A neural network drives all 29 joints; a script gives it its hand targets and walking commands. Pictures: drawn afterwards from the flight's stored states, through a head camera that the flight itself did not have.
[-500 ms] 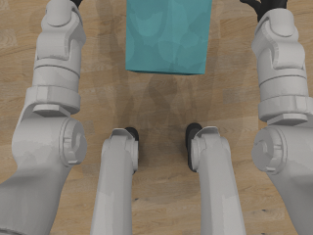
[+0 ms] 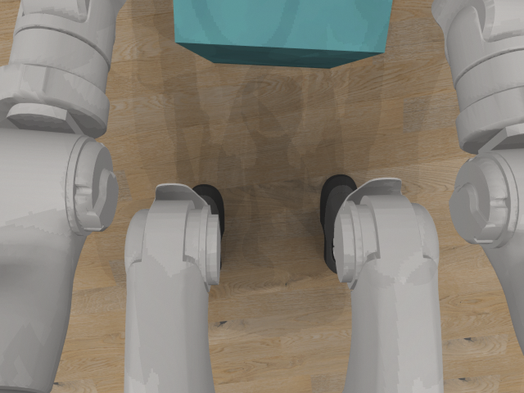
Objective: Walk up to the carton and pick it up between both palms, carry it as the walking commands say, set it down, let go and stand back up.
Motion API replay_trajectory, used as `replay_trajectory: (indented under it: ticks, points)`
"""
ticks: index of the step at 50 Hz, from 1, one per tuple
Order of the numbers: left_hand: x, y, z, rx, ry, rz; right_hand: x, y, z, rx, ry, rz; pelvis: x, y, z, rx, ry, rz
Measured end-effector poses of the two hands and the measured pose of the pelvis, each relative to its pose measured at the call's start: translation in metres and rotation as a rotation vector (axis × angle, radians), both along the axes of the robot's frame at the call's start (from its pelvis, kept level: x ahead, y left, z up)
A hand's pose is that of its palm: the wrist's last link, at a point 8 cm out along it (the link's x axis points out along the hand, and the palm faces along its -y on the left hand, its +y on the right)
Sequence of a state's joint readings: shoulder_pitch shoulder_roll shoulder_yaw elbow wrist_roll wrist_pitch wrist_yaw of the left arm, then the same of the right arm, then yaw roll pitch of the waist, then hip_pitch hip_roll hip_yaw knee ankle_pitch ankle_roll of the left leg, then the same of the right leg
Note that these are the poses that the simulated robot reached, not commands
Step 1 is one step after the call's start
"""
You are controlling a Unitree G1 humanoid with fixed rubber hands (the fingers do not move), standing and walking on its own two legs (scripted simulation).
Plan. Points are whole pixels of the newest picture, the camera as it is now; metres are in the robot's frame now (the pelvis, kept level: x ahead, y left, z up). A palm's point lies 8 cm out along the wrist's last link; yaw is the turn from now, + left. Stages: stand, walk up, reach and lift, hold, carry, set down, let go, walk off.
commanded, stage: reach and lift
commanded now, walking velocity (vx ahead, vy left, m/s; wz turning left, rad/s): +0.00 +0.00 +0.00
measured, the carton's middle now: out of the picture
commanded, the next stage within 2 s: none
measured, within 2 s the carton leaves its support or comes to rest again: leaves its support in 1.78 s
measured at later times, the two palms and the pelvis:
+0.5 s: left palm out of the picture +0.58 +0.15 -0.22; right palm out of the picture +0.56 -0.20 -0.22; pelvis +0.01 +0.00 -0.03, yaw +0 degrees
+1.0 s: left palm out of the picture +0.58 +0.13 -0.21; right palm out of the picture +0.56 -0.17 -0.21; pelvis +0.01 +0.00 -0.02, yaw +0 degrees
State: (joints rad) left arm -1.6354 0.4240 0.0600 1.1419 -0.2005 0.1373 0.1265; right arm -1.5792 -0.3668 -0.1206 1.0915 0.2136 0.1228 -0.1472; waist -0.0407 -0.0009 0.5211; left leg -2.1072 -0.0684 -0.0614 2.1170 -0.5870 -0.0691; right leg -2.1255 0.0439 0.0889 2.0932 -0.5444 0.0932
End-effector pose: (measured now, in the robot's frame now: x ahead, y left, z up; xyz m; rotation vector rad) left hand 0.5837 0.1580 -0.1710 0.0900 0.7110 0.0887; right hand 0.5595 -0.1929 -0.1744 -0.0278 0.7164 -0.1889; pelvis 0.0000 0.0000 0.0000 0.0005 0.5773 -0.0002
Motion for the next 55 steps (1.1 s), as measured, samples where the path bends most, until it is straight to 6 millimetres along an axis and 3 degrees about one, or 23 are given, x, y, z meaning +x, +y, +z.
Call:
replay_trajectory:
  ticks: [6, 11, 18, 28, 40, 55]
  points:
    - [-0.005, 0.0, -0.031, 0.002, 0.016, -0.012, -0.002, -0.002, -0.029, 0.003, 0.017, -0.004, 0.001, -0.001, -0.018, -0.004, 0.017, 0.0]
    - [-0.004, -0.001, -0.042, -0.008, 0.009, -0.005, -0.002, -0.004, -0.041, -0.006, 0.024, -0.007, 0.007, -0.003, -0.028, -0.006, 0.01, 0.004]
    - [0.003, 0.003, -0.044, -0.001, -0.009, -0.007, 0.006, -0.004, -0.042, -0.005, 0.005, -0.002, 0.012, -0.002, -0.031, -0.009, 0.013, 0.003]
    - [-0.002, -0.004, -0.048, -0.015, -0.002, -0.015, -0.001, -0.004, -0.044, -0.005, 0.005, -0.005, 0.011, 0.0, -0.031, -0.012, 0.01, 0.002]
    - [-0.002, -0.024, -0.042, -0.032, 0.005, -0.05, 0.003, 0.023, -0.039, 0.035, 0.008, 0.04, 0.006, -0.001, -0.028, -0.01, 0.011, 0.004]
    - [-0.003, -0.033, -0.042, -0.022, 0.003, -0.053, 0.004, 0.024, -0.039, 0.026, 0.009, 0.035, 0.006, -0.001, -0.025, -0.014, 0.019, 0.004]
